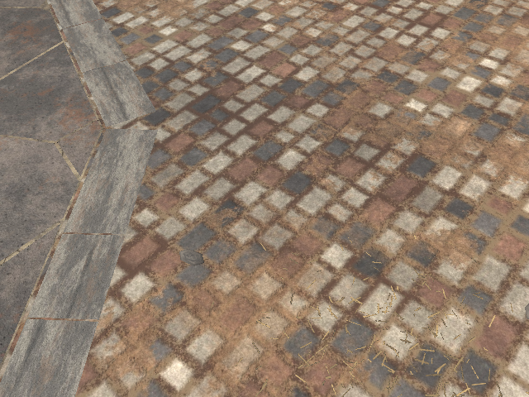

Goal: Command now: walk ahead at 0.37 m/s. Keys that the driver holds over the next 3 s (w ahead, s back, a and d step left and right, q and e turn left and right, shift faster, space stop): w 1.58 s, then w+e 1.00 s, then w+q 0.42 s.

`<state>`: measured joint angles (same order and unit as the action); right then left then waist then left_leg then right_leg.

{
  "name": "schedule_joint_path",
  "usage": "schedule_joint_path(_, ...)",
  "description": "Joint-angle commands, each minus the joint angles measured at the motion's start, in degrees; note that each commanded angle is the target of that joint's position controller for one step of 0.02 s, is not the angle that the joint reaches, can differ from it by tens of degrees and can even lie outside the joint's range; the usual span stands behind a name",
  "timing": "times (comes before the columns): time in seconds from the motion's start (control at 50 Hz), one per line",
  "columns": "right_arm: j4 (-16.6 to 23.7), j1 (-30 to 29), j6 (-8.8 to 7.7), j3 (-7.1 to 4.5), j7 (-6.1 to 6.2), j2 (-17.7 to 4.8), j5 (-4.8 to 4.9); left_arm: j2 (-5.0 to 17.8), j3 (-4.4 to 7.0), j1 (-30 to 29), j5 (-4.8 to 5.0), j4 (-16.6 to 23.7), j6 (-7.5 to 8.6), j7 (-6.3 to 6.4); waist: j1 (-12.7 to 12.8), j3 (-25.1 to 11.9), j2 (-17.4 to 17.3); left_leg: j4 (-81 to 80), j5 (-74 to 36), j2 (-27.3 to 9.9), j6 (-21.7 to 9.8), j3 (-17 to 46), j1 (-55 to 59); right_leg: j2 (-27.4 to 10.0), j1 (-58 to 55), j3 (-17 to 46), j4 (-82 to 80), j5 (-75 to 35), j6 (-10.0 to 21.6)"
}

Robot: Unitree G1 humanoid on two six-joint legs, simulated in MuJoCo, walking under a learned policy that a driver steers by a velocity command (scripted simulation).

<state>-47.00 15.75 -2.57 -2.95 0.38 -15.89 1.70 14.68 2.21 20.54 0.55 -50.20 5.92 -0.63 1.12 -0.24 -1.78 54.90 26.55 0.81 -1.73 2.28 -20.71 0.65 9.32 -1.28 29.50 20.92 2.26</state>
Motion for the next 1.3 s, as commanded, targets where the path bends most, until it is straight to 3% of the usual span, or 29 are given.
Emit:
schedule_joint_path(0.02,7.38,-9.94,-3.08,-1.22,-0.79,-5.41,-0.01,8.46,1.77,4.75,-0.20,1.69,0.23,0.01,2.69,5.82,6.22,8.84,-5.79,-5.35,-1.15,1.45,-32.88,-18.80,-20.27,25.28,-18.14,-8.88,10.95)
schedule_joint_path(0.08,8.03,-12.26,-2.78,-0.49,-2.30,-2.35,-0.62,6.08,0.86,5.40,-0.29,1.32,-1.13,0.39,2.72,4.91,7.90,0.02,-13.29,-5.37,0.56,-2.61,-26.04,-13.51,-15.59,13.41,-20.14,-22.81,8.57)
schedule_joint_path(0.16,10.67,-19.52,-2.96,0.88,-3.30,0.07,-0.47,9.34,1.42,6.00,-0.18,1.40,-1.69,1.66,4.02,6.40,7.61,-17.36,-24.19,-2.43,2.25,-5.87,-14.30,-10.87,-6.49,6.62,-23.11,-22.28,7.87)
schedule_joint_path(0.22,11.84,-21.12,-2.92,0.39,-3.50,-2.52,-0.03,10.70,2.04,6.57,0.68,0.67,-1.52,1.75,2.90,7.69,8.89,-22.42,-26.73,-2.22,0.77,-4.12,-11.09,-14.00,-7.72,7.00,-23.62,-22.75,7.56)
schedule_joint_path(0.26,11.77,-19.58,-3.02,-0.35,-3.46,-4.63,-0.13,11.17,2.42,5.68,0.81,0.56,-1.75,1.70,0.65,6.28,8.81,-24.09,-25.22,-1.62,-1.27,-3.77,-8.39,-15.46,-11.33,6.23,-20.02,-32.85,6.30)
schedule_joint_path(0.3,9.09,-9.75,-2.73,-2.08,-2.79,-7.66,-0.38,11.80,2.72,4.57,0.44,0.73,-2.49,1.74,-5.22,-1.02,9.05,-24.51,-23.46,1.28,-4.05,-5.94,5.22,-13.77,-11.71,3.25,-6.82,-51.83,4.38)
schedule_joint_path(0.32,6.26,-0.42,-2.35,-3.25,-2.14,-9.69,-0.26,11.01,2.34,4.68,-0.05,1.16,-2.81,1.92,-9.36,-6.82,8.22,-23.77,-23.21,0.54,-5.61,-5.11,18.73,-11.39,-5.71,1.88,4.77,-51.35,2.75)
schedule_joint_path(0.34,4.34,9.22,-1.75,-4.28,-1.22,-14.24,-0.84,7.45,1.03,6.07,-1.69,2.81,-2.79,2.06,-11.29,-15.28,-2.37,-22.99,-19.16,-12.36,-9.11,10.71,35.31,-6.99,7.49,0.13,24.83,-27.93,1.05)
schedule_joint_path(0.36,3.59,9.48,-2.10,-3.95,-2.17,-15.77,-1.62,-0.07,-0.82,14.16,0.01,2.91,-1.57,1.49,-5.43,-23.09,-17.63,-35.39,-0.14,-23.28,-17.74,40.87,45.49,3.06,23.87,6.42,41.59,11.88,-1.03)
schedule_joint_path(0.38,3.98,5.57,-2.43,-2.61,-2.23,-9.80,-0.96,7.53,0.88,7.47,1.81,3.16,-0.39,1.09,-7.12,-14.38,-10.29,-40.88,6.39,-21.18,-14.97,40.79,38.68,-0.25,30.21,10.07,46.86,10.65,-0.20)
schedule_joint_path(0.4,4.30,1.21,-2.64,-1.96,-2.11,-7.72,-0.75,9.88,1.67,1.14,2.77,5.08,0.21,0.84,-6.14,-5.87,-6.24,-41.41,2.26,-19.59,-12.80,31.30,30.20,-3.13,32.56,7.97,46.06,4.75,0.77)
schedule_joint_path(0.42,4.65,-2.26,-2.87,-1.72,-2.21,-7.21,-1.10,9.01,1.48,-1.21,2.08,5.38,0.51,1.17,-4.17,-2.69,-0.39,-42.26,-6.59,-17.51,-11.91,24.81,22.40,-6.01,29.85,6.91,43.54,-0.53,0.78)
schedule_joint_path(0.44,4.77,-4.43,-3.13,-1.49,-2.39,-6.03,-1.76,8.44,1.77,-1.62,1.01,5.27,0.38,1.33,-2.32,-0.87,-0.09,-43.28,-12.98,-15.06,-11.54,19.52,16.95,-7.77,27.51,6.68,40.61,-3.74,0.46)
schedule_joint_path(0.46,4.57,-5.43,-3.40,-1.24,-2.37,-5.08,-2.43,7.69,1.79,-0.08,0.76,4.87,-0.17,1.17,-0.51,-1.22,-1.98,-44.78,-15.73,-13.58,-11.37,16.28,13.76,-9.18,24.20,7.19,39.32,-5.82,0.28)
schedule_joint_path(0.52,2.88,-4.75,-4.42,-1.32,-2.31,-5.31,-1.66,5.71,1.47,-0.52,0.27,5.19,-1.80,1.31,0.83,0.78,-1.91,-48.47,-19.91,-12.60,-12.79,10.80,8.79,-10.25,23.99,5.98,34.74,-7.65,-1.33)
schedule_joint_path(0.6,0.95,-1.39,-4.10,-1.63,-1.21,-7.42,-1.46,5.34,1.15,-9.47,-0.55,8.45,-1.64,1.25,-1.36,4.00,-0.13,-50.13,-23.88,-11.34,-12.43,6.06,9.79,-10.22,29.78,4.93,21.21,-19.14,-3.51)
schedule_joint_path(0.66,-0.33,1.90,-3.54,-1.68,-0.69,-8.71,-0.98,3.85,0.40,-16.11,-0.31,10.14,-0.73,0.45,-4.10,4.56,0.22,-49.94,-25.47,-9.85,-10.58,2.35,10.96,-7.80,26.78,2.27,9.31,-27.45,-3.40)
schedule_joint_path(0.74,-2.88,6.94,-2.30,-1.69,-0.53,-9.36,-0.53,4.12,0.10,-22.62,0.40,12.80,-0.18,-0.97,-6.34,5.47,0.02,-46.90,-26.51,-12.75,-10.18,2.65,19.02,-6.10,28.10,2.08,2.32,-27.05,-2.29)
schedule_joint_path(0.82,-3.72,6.76,-0.84,-2.21,-0.09,-10.71,-0.53,6.60,0.86,-20.79,0.38,13.60,0.12,-2.01,-3.32,2.77,-2.23,-39.52,-39.91,-15.38,-8.06,3.30,26.54,-3.76,23.53,1.33,-0.89,-17.76,0.93)
schedule_joint_path(0.86,-3.14,5.15,-0.17,-1.75,0.09,-10.10,-1.06,10.76,3.09,-6.59,0.23,9.66,0.07,-1.37,4.12,-6.64,-2.03,-22.32,-53.26,-11.07,-5.47,-0.28,22.51,-1.33,2.75,-1.00,-2.04,-18.31,4.24)
schedule_joint_path(0.88,-1.46,6.08,-0.33,-0.45,0.25,-7.21,-2.50,15.09,4.22,3.99,-0.40,7.76,-0.29,-0.71,7.17,-16.10,4.88,-3.72,-36.51,-7.33,-3.49,-2.75,10.10,-12.25,-15.74,11.30,0.61,-20.47,7.90)
schedule_joint_path(0.9,-1.46,14.12,-1.65,1.50,-0.50,0.14,-1.72,17.81,4.72,5.36,-0.57,6.47,-0.47,-1.19,2.33,-22.47,20.28,13.92,4.03,3.47,-0.24,-0.59,-12.52,-23.34,-32.88,39.48,-7.13,-5.96,16.77)
schedule_joint_path(0.92,-2.08,9.72,-2.80,0.06,-0.81,-6.93,-0.37,11.41,3.11,4.50,-0.12,7.23,-0.47,-1.23,5.01,-19.23,12.74,19.57,6.32,0.64,-1.03,6.08,-18.88,-22.07,-30.87,41.59,-11.56,0.92,14.64)
schedule_joint_path(0.94,-0.21,4.00,-3.54,-0.74,-1.04,-9.38,0.94,9.69,2.43,0.00,-0.18,7.83,-0.40,-1.03,4.38,-10.50,9.70,19.59,1.06,-2.16,-1.73,4.57,-21.96,-20.39,-23.27,32.67,-12.73,-1.82,12.35)
schedule_joint_path(0.98,0.53,-0.23,-3.62,-0.77,-0.56,-8.03,-0.37,7.89,1.91,-6.35,-0.77,8.62,-0.29,-1.11,1.15,-2.73,3.58,13.75,-7.54,-6.79,-0.92,2.35,-18.51,-16.21,-9.18,21.83,-15.75,-14.71,11.19)
schedule_joint_path(1.0,0.24,0.97,-3.08,-0.85,-0.57,-7.27,-0.65,7.04,1.65,-7.38,-1.31,8.61,0.00,-1.15,-0.61,-2.50,5.06,12.01,-9.86,-8.22,-0.58,2.77,-14.95,-14.76,-5.58,18.85,-17.36,-17.77,10.80)
schedule_joint_path(1.06,-0.16,1.96,-1.38,-0.47,-0.31,-4.70,-0.99,7.35,1.86,-7.09,-0.65,7.30,0.86,-1.26,-2.25,-1.12,5.31,7.54,-12.46,-9.05,1.04,1.80,-13.38,-13.37,-1.16,13.33,-21.00,-22.91,11.83)
schedule_joint_path(1.2,3.89,-11.73,-2.03,0.26,-0.95,-2.91,-1.45,9.96,2.45,-2.24,-0.14,3.99,-0.16,0.28,1.53,3.21,4.73,-16.23,-31.54,-7.38,2.67,-0.84,-15.55,-10.36,-2.00,4.95,-23.65,-23.24,9.49)
schedule_joint_path(1.3,6.78,-19.11,-2.81,0.43,-2.34,-3.44,-0.78,10.82,2.82,2.31,0.43,0.80,-1.45,0.66,3.46,4.91,4.83,-24.16,-30.37,-5.63,1.01,-1.03,-16.76,-13.99,-10.38,5.55,-20.71,-23.97,9.09)
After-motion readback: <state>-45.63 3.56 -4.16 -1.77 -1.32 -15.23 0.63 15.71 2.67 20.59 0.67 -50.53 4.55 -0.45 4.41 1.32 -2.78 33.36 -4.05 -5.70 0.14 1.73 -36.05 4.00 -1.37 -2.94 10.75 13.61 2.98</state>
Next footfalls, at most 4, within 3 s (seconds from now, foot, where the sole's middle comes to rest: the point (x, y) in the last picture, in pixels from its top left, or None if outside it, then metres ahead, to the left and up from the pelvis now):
0.32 left None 0.33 0.14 -0.77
0.86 right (329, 350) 0.64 -0.09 -0.77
1.42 left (246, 257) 0.94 0.14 -0.77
1.98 right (322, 187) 1.23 -0.11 -0.77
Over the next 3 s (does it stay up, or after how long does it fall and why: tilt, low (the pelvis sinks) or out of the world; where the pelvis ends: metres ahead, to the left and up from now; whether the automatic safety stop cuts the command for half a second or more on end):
stays up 1.58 -0.19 0.00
